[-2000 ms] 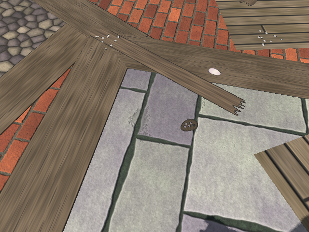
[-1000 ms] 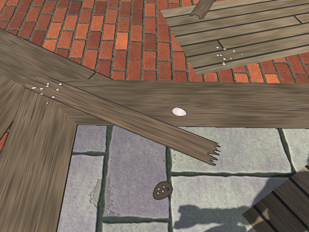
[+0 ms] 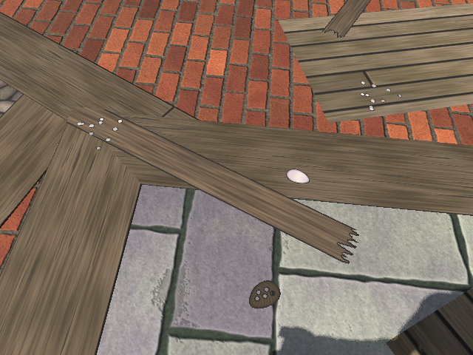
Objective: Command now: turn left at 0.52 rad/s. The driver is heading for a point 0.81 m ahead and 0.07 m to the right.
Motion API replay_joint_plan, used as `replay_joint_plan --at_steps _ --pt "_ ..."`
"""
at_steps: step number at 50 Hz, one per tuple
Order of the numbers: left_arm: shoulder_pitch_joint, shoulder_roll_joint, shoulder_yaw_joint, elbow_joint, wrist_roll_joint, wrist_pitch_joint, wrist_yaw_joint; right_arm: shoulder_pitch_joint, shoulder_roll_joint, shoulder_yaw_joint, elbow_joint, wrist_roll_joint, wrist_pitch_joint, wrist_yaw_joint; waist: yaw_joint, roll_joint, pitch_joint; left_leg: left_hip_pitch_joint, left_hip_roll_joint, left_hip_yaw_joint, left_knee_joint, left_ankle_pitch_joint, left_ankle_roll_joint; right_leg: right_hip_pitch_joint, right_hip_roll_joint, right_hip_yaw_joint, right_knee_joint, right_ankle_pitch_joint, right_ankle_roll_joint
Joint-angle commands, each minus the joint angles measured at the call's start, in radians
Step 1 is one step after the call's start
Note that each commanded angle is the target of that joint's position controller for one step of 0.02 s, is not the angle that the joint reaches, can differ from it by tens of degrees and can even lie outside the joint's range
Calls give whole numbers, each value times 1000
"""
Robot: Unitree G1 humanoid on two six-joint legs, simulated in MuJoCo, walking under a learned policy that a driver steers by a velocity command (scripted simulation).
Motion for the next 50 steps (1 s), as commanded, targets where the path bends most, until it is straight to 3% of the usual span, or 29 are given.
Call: replay_joint_plan --at_steps 1,2,3,4,5,6,9,11,12,14,16,22,30,32,33,34,35,36,37,38,39,40,41,43,47,50 --pt "20 51 9 -57 38 -4 -12 135 -259 -77 -51 -9 -7 -23 -27 294 -114 369 221 -408 -283 565 159 -327 3 -24 397 -278 26" --pt "-57 59 5 -107 37 -11 -5 119 -287 -65 -90 -52 -35 -12 -61 286 -191 305 391 -620 -296 722 370 -422 97 164 601 -433 52" --pt "-96 101 16 -108 10 -8 2 108 -246 -56 -90 -61 -57 -3 -83 170 -198 282 356 -551 -322 602 375 -428 78 229 665 -373 43" --pt "-89 113 22 -97 1 -5 8 62 -211 -45 -86 -47 -71 -6 -50 146 -143 249 291 -453 -320 494 307 -434 58 238 645 -275 28" --pt "-69 114 26 -69 11 -2 19 13 -170 -34 -87 -29 -71 -17 -28 103 -134 237 240 -397 -315 410 247 -425 41 249 610 -190 27" --pt "-50 118 29 -57 18 3 24 -18 -139 -20 -87 -18 -70 -25 -10 123 -124 204 211 -351 -316 436 222 -386 40 248 589 -131 32" --pt "-4 87 23 -33 9 2 15 -7 -102 -1 -81 -30 -76 -38 5 125 -164 206 173 -281 -325 509 216 -290 56 246 549 -26 43" --pt "-21 64 13 -32 8 2 13 1 -96 2 -70 -30 -78 -41 -6 122 -154 232 165 -271 -334 471 211 -274 48 253 434 -7 51" --pt "-24 58 9 -31 9 1 9 19 -95 2 -59 -26 -77 -43 -15 125 -162 242 157 -276 -359 323 209 -256 41 250 364 7 53" --pt "-67 66 6 -39 2 -7 -1 55 -124 -6 -38 -21 -75 -42 -54 165 -111 237 161 -343 -447 -47 218 -265 48 226 265 10 49" --pt "-99 87 8 -49 -7 -24 -8 77 -146 -12 -22 -23 -78 -40 -73 178 -51 250 193 -415 -497 -173 230 -302 46 226 204 -10 37" --pt "-107 60 -6 -36 -17 -74 -36 123 -156 -22 15 -21 -113 -38 -95 118 -24 344 239 -376 -541 -148 227 -359 18 220 136 6 -18" --pt "-119 54 -25 -56 -24 -82 -72 127 -178 -41 33 -5 -122 -16 -82 113 -13 304 238 -191 -522 -25 200 -245 30 162 35 46 -75" --pt "-70 58 -24 -46 -21 -78 -78 104 -183 -43 30 5 -117 -11 -41 96 -23 241 219 -122 -450 16 173 -119 60 115 -27 95 -96" --pt "-8 73 -15 -27 -19 -75 -76 92 -179 -41 27 6 -116 -11 -7 87 -46 182 195 -79 -365 106 151 -5 95 87 -43 95 -110" --pt "104 114 7 0 -25 -71 -69 88 -153 -31 25 -1 -120 -13 46 65 -100 109 156 -17 -204 244 115 159 119 95 -56 79 -138" --pt "269 213 43 28 -29 -68 -56 62 -95 -8 -7 -26 -127 -15 111 -102 -167 -62 68 93 159 202 35 353 -38 356 -149 -4 -212" --pt "308 311 53 14 -19 -79 -62 56 -36 13 -75 -42 -154 -15 83 -311 -209 -442 -110 17 464 -247 -23 548 -238 912 -319 -175 -384" --pt "277 216 27 -4 -14 -92 -66 31 -121 -3 -62 -7 -181 -4 99 -168 -180 -557 -40 -121 577 -235 -3 548 -253 921 -366 -254 -389" --pt "230 170 14 -21 -7 -98 -67 18 -154 -9 -67 14 -195 7 75 -134 -111 -585 0 -121 568 -141 22 487 -223 816 -362 -196 -359" --pt "185 143 5 -39 -6 -99 -68 24 -151 -9 -53 2 -200 6 50 -56 -75 -545 35 -116 518 -61 25 410 -178 714 -356 -96 -330" --pt "146 127 -1 -54 -4 -96 -66 15 -150 -12 -52 -23 -201 3 28 -23 -48 -500 55 -118 440 1 17 336 -146 648 -366 13 -312" --pt "124 116 -8 -67 3 -95 -62 15 -145 -15 -54 -33 -195 4 5 -36 -43 -436 64 -119 390 45 7 276 -117 595 -381 110 -301" --pt "121 133 -4 -75 0 -95 -49 10 -120 -12 -59 -38 -181 3 -11 -44 -43 -391 42 -94 314 113 -27 221 -82 519 -395 294 -300" --pt "163 134 -2 -56 -6 -95 -25 -99 -55 13 -89 -31 -172 6 21 -51 -22 -286 1 -54 19 361 -58 129 1 357 -397 425 -240" --pt "236 135 -1 -27 -9 -96 -21 -202 -37 24 -119 -17 -179 21 67 -58 6 -230 -19 -49 -111 480 -41 128 -19 369 -412 350 -224"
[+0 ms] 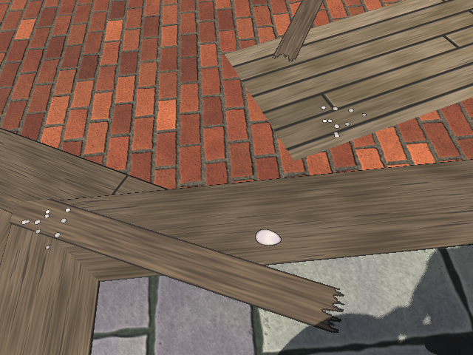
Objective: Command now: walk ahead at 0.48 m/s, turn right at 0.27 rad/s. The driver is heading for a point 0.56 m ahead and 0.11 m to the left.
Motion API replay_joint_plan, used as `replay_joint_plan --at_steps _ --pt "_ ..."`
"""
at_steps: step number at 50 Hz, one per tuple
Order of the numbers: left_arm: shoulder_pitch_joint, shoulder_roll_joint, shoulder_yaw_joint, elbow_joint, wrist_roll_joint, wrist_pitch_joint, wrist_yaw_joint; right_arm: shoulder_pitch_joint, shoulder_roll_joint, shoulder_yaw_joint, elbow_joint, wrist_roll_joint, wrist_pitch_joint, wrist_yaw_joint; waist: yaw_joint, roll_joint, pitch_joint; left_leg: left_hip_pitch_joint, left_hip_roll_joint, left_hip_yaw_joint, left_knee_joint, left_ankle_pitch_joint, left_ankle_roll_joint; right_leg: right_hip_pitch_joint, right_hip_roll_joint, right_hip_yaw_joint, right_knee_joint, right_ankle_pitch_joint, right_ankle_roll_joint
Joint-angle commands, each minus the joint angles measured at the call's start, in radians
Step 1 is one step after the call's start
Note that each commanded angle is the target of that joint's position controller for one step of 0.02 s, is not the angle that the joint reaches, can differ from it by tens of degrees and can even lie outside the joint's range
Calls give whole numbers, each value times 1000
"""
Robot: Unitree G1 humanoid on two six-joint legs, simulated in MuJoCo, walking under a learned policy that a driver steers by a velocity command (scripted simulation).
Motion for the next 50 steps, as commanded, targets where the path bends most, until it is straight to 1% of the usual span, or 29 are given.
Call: replay_joint_plan --at_steps 1,4,6,7,8,9,10,11,12,14,16,18,22,27,29,31,32,33,34,35,36,37,40,42,46,47,48,49,50 --pt "47 181 50 -33 -5 -13 11 -161 -38 0 -104 11 -20 13 33 -128 38 84 -46 41 -116 117 14 -83 -221 110 -85 297 -110" --pt "67 182 54 -12 -6 -2 15 -183 -63 -6 -120 13 -27 23 22 -134 49 49 -45 24 -170 51 58 42 -275 137 -28 370 -100" --pt "59 196 60 -10 -3 9 19 -135 -86 -17 -112 11 -28 24 -9 -154 17 104 -67 45 -171 -51 90 109 -287 136 52 585 -85" --pt "53 205 62 -13 0 15 20 -72 -109 -29 -99 10 -26 19 -41 -171 -37 195 -98 75 -161 -105 113 127 -275 128 139 784 -75" --pt "34 199 56 -20 4 22 19 57 -142 -46 -70 10 -25 11 -114 -168 -132 382 -104 96 -177 -70 150 99 -236 92 301 907 -53" --pt "17 166 40 -43 17 23 18 237 -179 -55 -42 -5 -22 3 -192 -130 -278 704 27 -33 -110 -24 217 -88 -197 84 555 733 -28" --pt "180 51 7 -44 10 9 6 353 -255 -78 -8 -10 -15 3 -136 163 -459 1125 297 -521 -136 -199 404 -501 -9 34 990 55 57" --pt "157 107 10 -29 -5 -7 1 383 -165 -56 16 16 -14 10 -167 185 -487 1145 318 -741 -294 -366 406 -631 15 117 1093 -306 55" --pt "15 177 30 -69 -24 -18 -5 295 -125 -42 6 28 -8 3 -167 113 -280 991 275 -597 -327 -441 352 -715 -58 86 1120 -249 49" --pt "-125 166 26 -109 4 -39 -6 175 -98 -28 -13 10 6 -1 -113 -36 -74 664 195 -417 -389 -289 314 -684 -136 20 995 -117 47" --pt "-86 137 26 -107 16 -38 -9 147 -84 -22 -23 -3 5 -3 -52 -1 -54 533 140 -348 -434 -146 316 -591 -171 17 905 -71 61" --pt "-67 105 17 -108 23 -30 -6 153 -94 -26 -14 12 1 -8 -30 20 -49 467 121 -282 -461 -75 331 -566 -181 -5 802 -68 89" --pt "-224 70 -4 -158 31 -35 -6 190 -140 -43 1 24 9 -27 -72 12 -13 361 57 -165 -471 -59 293 -495 -154 -36 494 174 129" --pt "-354 100 8 -197 7 -51 -22 300 -155 -50 26 40 37 -37 -121 24 -25 419 76 -234 -380 -175 246 -404 -96 -15 282 307 133" --pt "-328 126 24 -192 16 -58 -25 305 -149 -49 30 31 49 -43 -99 48 -39 485 86 -259 -282 -98 211 -367 -85 -21 232 268 106" --pt "-216 149 40 -168 39 -67 -20 300 -99 -34 22 22 56 -46 -39 44 -111 481 10 -216 -95 28 143 -177 -107 -40 161 376 49" --pt "-99 211 53 -168 63 -69 -13 295 -44 -12 -12 -2 54 -50 9 -63 -253 368 -55 -158 160 -161 90 55 -285 107 224 673 -18" --pt "-53 251 63 -147 58 -46 -17 489 12 7 6 7 47 -48 -49 -354 -399 108 -161 -79 477 -743 23 329 -523 418 247 835 -208" --pt "-32 197 56 -136 27 -30 -28 510 -82 -11 27 23 52 -49 -30 -292 -409 33 -123 -130 594 -746 8 292 -512 530 188 637 -221" --pt "-70 146 41 -140 20 -23 -29 406 -122 -25 20 32 65 -53 -9 -191 -285 -14 -97 -121 648 -687 -5 200 -461 409 172 568 -185" --pt "-138 111 25 -140 27 -19 -31 329 -114 -24 4 24 79 -61 -21 -118 -217 -6 -67 -94 617 -633 -14 91 -412 310 155 585 -159" --pt "-194 80 11 -137 33 -18 -34 288 -101 -24 -10 14 94 -65 -44 -115 -164 33 -35 -94 554 -595 -20 -19 -382 242 137 622 -153" --pt "-283 84 13 -113 50 -18 -34 309 -30 -8 -4 9 120 -66 -110 -192 -135 271 -20 -26 284 -514 -35 -228 -287 71 84 706 -136" --pt "-280 103 20 -95 43 -11 -26 288 -15 0 -2 3 120 -64 -99 -197 -172 365 -27 -3 140 -414 -36 -229 -283 41 86 736 -144" --pt "-279 107 14 -63 18 10 -20 252 -31 -4 0 -3 132 -55 -107 -166 -163 533 -45 28 -118 -186 4 -273 -269 38 89 354 -108" --pt "-249 83 4 -46 15 11 -23 221 -43 -4 -14 -16 134 -56 -102 -145 -132 570 -28 -1 -189 -131 26 -308 -236 36 85 164 -58" --pt "-218 58 -6 -34 29 11 -25 195 -80 -9 -34 -26 135 -60 -83 -87 -115 607 44 -82 -212 -46 57 -353 -197 22 107 -16 2" --pt "-155 61 -5 -26 43 11 -30 156 -141 -20 -48 -18 141 -67 -22 40 -82 574 95 -121 -196 -68 101 -374 -120 -35 134 -148 48" --pt "-149 49 -8 -19 41 18 -25 127 -102 -14 -36 -12 142 -62 -18 114 -74 444 70 -109 -223 -319 120 -275 -93 -85 144 -103 74"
